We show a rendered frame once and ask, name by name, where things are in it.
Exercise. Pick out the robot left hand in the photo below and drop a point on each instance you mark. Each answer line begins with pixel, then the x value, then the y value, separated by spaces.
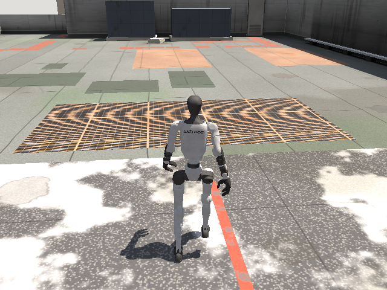
pixel 170 163

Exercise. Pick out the robot right hand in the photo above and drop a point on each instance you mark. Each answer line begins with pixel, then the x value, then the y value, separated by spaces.
pixel 227 182

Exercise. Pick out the left robot upper arm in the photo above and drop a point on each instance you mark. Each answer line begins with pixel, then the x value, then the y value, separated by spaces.
pixel 174 128

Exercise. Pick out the robot right forearm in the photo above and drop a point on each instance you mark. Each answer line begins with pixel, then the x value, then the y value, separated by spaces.
pixel 222 165

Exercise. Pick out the robot torso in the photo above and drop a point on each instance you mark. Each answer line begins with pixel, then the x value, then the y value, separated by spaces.
pixel 193 139

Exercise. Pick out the right robot upper arm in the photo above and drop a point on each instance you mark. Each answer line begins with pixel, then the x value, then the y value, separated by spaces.
pixel 215 136

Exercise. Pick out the robot left thigh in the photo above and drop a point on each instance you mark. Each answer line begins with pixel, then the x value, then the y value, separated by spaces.
pixel 178 188

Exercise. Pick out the robot left forearm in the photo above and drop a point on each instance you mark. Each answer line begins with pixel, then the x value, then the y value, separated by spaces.
pixel 167 156

